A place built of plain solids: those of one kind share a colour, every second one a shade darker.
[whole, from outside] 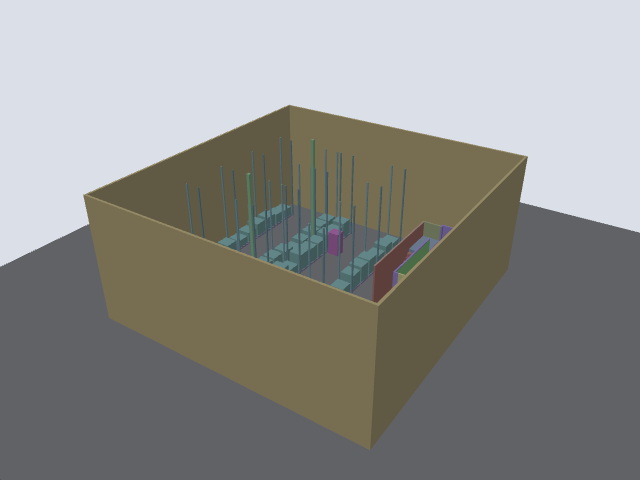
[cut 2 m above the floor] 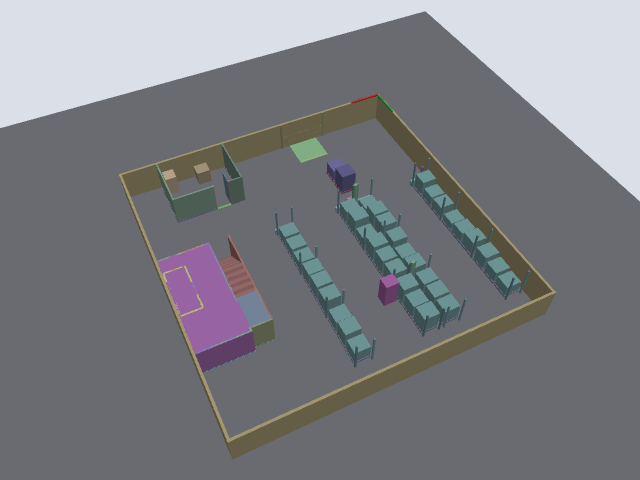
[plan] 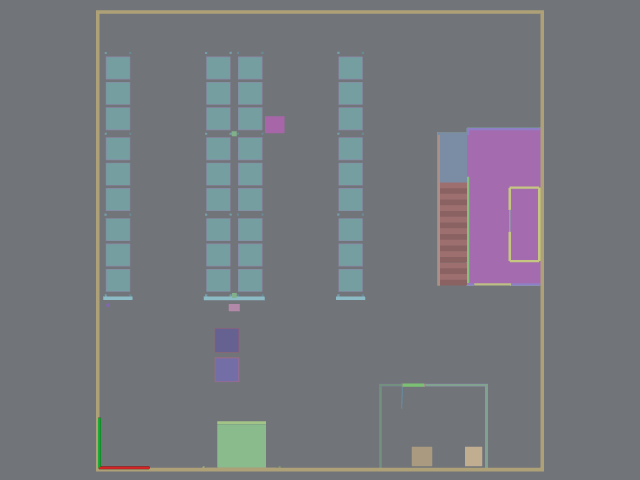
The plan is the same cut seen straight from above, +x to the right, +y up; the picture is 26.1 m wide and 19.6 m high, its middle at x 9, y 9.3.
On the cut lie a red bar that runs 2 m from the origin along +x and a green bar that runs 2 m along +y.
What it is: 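Racking aisles and the goods-in floor of a storage hall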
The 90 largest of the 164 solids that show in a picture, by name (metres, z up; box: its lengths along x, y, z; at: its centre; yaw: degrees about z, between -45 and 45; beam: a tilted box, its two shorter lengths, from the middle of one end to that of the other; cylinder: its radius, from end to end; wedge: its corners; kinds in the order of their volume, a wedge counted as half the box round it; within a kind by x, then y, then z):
{
 "wall_1": {"box": [0.15, 18.84, 8.35], "at": [-0.07, 9.27, 4.12]},
 "wall_2": {"box": [18.3, 0.15, 8.35], "at": [9.0, -0.07, 4.12]},
 "wall_3": {"box": [18.3, 0.15, 8.35], "at": [9.0, 18.61, 4.12]},
 "wall_4": {"box": [0.15, 18.84, 8.35], "at": [18.07, 9.27, 4.12]},
 "mezz_deck_1": {"box": [3.0, 6.44, 3.76], "at": [16.5, 10.66, 1.83]},
 "row_load_1": {"box": [0.95, 0.89, 1.05], "at": [0.75, 7.65, 0.67]},
 "row_load_2": {"box": [0.95, 0.89, 0.71], "at": [0.75, 8.69, 0.5]},
 "row_load_3": {"box": [0.95, 0.89, 0.76], "at": [0.75, 9.72, 0.52]},
 "row_load_4": {"box": [0.95, 0.89, 0.57], "at": [0.75, 10.95, 0.42]},
 "row_load_5": {"box": [0.95, 0.89, 0.74], "at": [0.75, 11.99, 0.51]},
 "row_load_6": {"box": [0.95, 0.89, 0.98], "at": [0.75, 13.02, 0.63]},
 "row_load_7": {"box": [0.95, 0.89, 0.97], "at": [0.75, 14.25, 0.63]},
 "row_load_8": {"box": [0.95, 0.89, 0.79], "at": [0.75, 15.29, 0.54]},
 "row_load_9": {"box": [0.95, 0.89, 0.7], "at": [0.75, 16.32, 0.49]},
 "row_load_10": {"box": [0.95, 0.89, 0.64], "at": [4.85, 7.65, 0.46]},
 "row_load_11": {"box": [0.95, 0.89, 1.1], "at": [4.85, 8.69, 0.69]},
 "row_load_12": {"box": [0.95, 0.89, 1.13], "at": [4.85, 9.72, 0.7]},
 "row_load_13": {"box": [0.95, 0.89, 1.03], "at": [4.85, 10.95, 0.66]},
 "row_load_14": {"box": [0.95, 0.89, 0.68], "at": [4.85, 11.99, 0.48]},
 "row_load_15": {"box": [0.95, 0.89, 0.89], "at": [4.85, 13.02, 0.58]},
 "row_load_16": {"box": [0.95, 0.89, 0.95], "at": [4.85, 14.25, 0.62]},
 "row_load_17": {"box": [0.95, 0.89, 1.03], "at": [4.85, 15.29, 0.65]},
 "row_load_18": {"box": [0.95, 0.89, 1.02], "at": [4.85, 16.32, 0.65]},
 "row_load_19": {"box": [0.95, 0.89, 0.93], "at": [6.15, 7.65, 0.61]},
 "row_load_20": {"box": [0.95, 0.89, 1.19], "at": [6.15, 8.69, 0.73]},
 "row_load_21": {"box": [0.95, 0.89, 0.69], "at": [6.15, 9.72, 0.48]},
 "row_load_22": {"box": [0.95, 0.89, 1.21], "at": [6.15, 10.95, 0.74]},
 "row_load_23": {"box": [0.95, 0.89, 1.11], "at": [6.15, 11.99, 0.69]},
 "row_load_24": {"box": [0.95, 0.89, 1.12], "at": [6.15, 13.02, 0.7]},
 "row_load_25": {"box": [0.95, 0.89, 1.19], "at": [6.15, 14.25, 0.73]},
 "row_load_26": {"box": [0.95, 0.89, 0.99], "at": [6.15, 15.29, 0.64]},
 "row_load_27": {"box": [0.95, 0.89, 1.18], "at": [6.15, 16.32, 0.73]},
 "row_load_28": {"box": [0.95, 0.89, 0.76], "at": [10.25, 7.65, 0.52]},
 "row_load_29": {"box": [0.95, 0.89, 0.74], "at": [10.25, 8.69, 0.51]},
 "row_load_30": {"box": [0.95, 0.89, 0.7], "at": [10.25, 9.72, 0.49]},
 "row_load_31": {"box": [0.95, 0.89, 1.04], "at": [10.25, 10.95, 0.66]},
 "row_load_32": {"box": [0.95, 0.89, 1.16], "at": [10.25, 11.99, 0.72]},
 "row_load_33": {"box": [0.95, 0.89, 1.16], "at": [10.25, 13.02, 0.72]},
 "row_load_34": {"box": [0.95, 0.89, 0.85], "at": [10.25, 14.25, 0.56]},
 "row_load_35": {"box": [0.95, 0.89, 1.1], "at": [10.25, 15.29, 0.69]},
 "row_load_36": {"box": [0.95, 0.89, 0.86], "at": [10.25, 16.32, 0.57]},
 "mezz_steps_1": {"box": [1.1, 0.24, 0.83], "at": [14.45, 8.26, 0.37]},
 "mezz_steps_2": {"box": [1.1, 0.24, 1.03], "at": [14.45, 8.49, 0.46]},
 "mezz_steps_3": {"box": [1.1, 0.24, 1.22], "at": [14.45, 8.73, 0.56]},
 "mezz_steps_4": {"box": [1.1, 0.24, 1.42], "at": [14.45, 8.96, 0.66]},
 "mezz_steps_5": {"box": [1.1, 0.24, 1.61], "at": [14.45, 9.2, 0.76]},
 "mezz_steps_6": {"box": [1.1, 0.24, 1.81], "at": [14.45, 9.43, 0.85]},
 "mezz_steps_7": {"box": [1.1, 0.24, 2.0], "at": [14.45, 9.66, 0.95]},
 "mezz_steps_8": {"box": [1.1, 0.24, 2.2], "at": [14.45, 9.9, 1.05]},
 "mezz_steps_9": {"box": [1.1, 0.24, 2.4], "at": [14.45, 10.13, 1.15]},
 "mezz_steps_10": {"box": [1.1, 0.24, 2.59], "at": [14.45, 10.37, 1.25]},
 "mezz_steps_11": {"box": [1.1, 0.24, 2.79], "at": [14.45, 10.6, 1.34]},
 "mezz_steps_12": {"box": [1.1, 0.24, 2.98], "at": [14.45, 10.83, 1.44]},
 "mezz_steps_13": {"box": [1.1, 0.24, 3.18], "at": [14.45, 11.07, 1.54]},
 "mezz_steps_14": {"box": [1.1, 0.24, 3.37], "at": [14.45, 11.3, 1.64]},
 "mezz_steps_15": {"box": [1.1, 0.24, 3.57], "at": [14.45, 11.54, 1.73]},
 "mezz_landing_1": {"box": [1.2, 0.1, 4.72], "at": [14.4, 13.63, 2.31]},
 "mezz_landing_2": {"box": [1.1, 1.94, 3.76], "at": [14.45, 12.62, 1.83]},
 "office_1": {"box": [0.1, 1.2, 6.26], "at": [16.75, 9.04, 3.08]},
 "office_2": {"box": [0.1, 0.9, 6.26], "at": [16.75, 10.99, 3.08]},
 "office_3": {"box": [1.2, 0.1, 6.26], "at": [17.35, 8.44, 3.08]},
 "office_4": {"box": [1.2, 0.1, 6.26], "at": [17.35, 11.44, 3.08]},
 "office_5": {"box": [0.1, 3.0, 6.26], "at": [17.95, 9.94, 3.08]},
 "mezz_par_whole_1": {"box": [0.1, 4.35, 4.76], "at": [15.05, 9.71, 2.33]},
 "mezz_par_whole_2": {"box": [3.0, 0.1, 4.76], "at": [16.5, 13.83, 2.33]},
 "mezz_par_whole_3": {"box": [1.2, 0.1, 4.76], "at": [17.4, 7.49, 2.33]},
 "mezz_par_1": {"box": [0.1, 4.35, 4.72], "at": [15.05, 9.71, 2.31]},
 "mezz_par_2": {"box": [3.0, 0.1, 4.72], "at": [16.5, 13.83, 2.31]},
 "mezz_cheek_whole_1": {"box": [0.1, 6.15, 4.76], "at": [13.85, 10.51, 2.33]},
 "mezz_cheek_1": {"box": [0.1, 6.15, 4.72], "at": [13.85, 10.51, 2.31]},
 "room_wall_1": {"box": [0.1, 3.32, 2.55], "at": [11.47, 1.66, 1.23]},
 "room_wall_2": {"box": [0.89, 0.1, 2.55], "at": [11.87, 3.37, 1.23]},
 "room_wall_3": {"box": [2.54, 0.1, 2.55], "at": [14.58, 3.37, 1.23]},
 "room_wall_4": {"box": [0.1, 3.32, 2.55], "at": [15.8, 1.66, 1.23]},
 "lane_load_1": {"box": [0.95, 0.95, 0.82], "at": [5.2, 4.0, 0.55]},
 "lane_load_2": {"box": [0.95, 0.95, 1.33], "at": [5.2, 5.2, 0.81]},
 "room_stock_1": {"box": [0.84, 0.8, 1.01], "at": [13.16, 0.46, 0.45]},
 "room_stock_2": {"box": [0.71, 0.8, 1.33], "at": [15.28, 0.46, 0.62]},
 "left_cage_1": {"box": [0.8, 0.7, 1.75], "at": [7.15, 14.0, 0.82]},
 "mezz_gate_1": {"box": [1.5, 0.1, 4.76], "at": [16.05, 7.49, 2.33]},
 "row_pal_1": {"box": [1.0, 0.94, 0.19], "at": [0.75, 7.65, 0.04]},
 "row_pal_2": {"box": [1.0, 0.94, 0.19], "at": [0.75, 9.72, 0.04]},
 "row_pal_3": {"box": [1.0, 0.94, 0.19], "at": [0.75, 10.95, 0.04]},
 "row_pal_4": {"box": [1.0, 0.94, 0.19], "at": [0.75, 15.29, 0.04]},
 "column_row_1": {"box": [0.2, 0.2, 8.35], "at": [5.5, 7.04, 4.12]},
 "column_row_2": {"box": [0.2, 0.2, 8.35], "at": [5.5, 13.64, 4.12]},
 "mezz_landing_whole_1": {"box": [1.2, 0.1, 4.76], "at": [14.4, 13.63, 2.33]},
 "office_door_leaf_1": {"box": [0.06, 0.9, 5.86], "at": [16.75, 10.09, 2.88]},
 "leveller_1": {"box": [2.0, 1.78, 0.07], "at": [5.8, 0.89, -0.02]},
 "lane_pal_1": {"box": [1.0, 1.0, 0.19], "at": [5.2, 5.2, 0.04]}
}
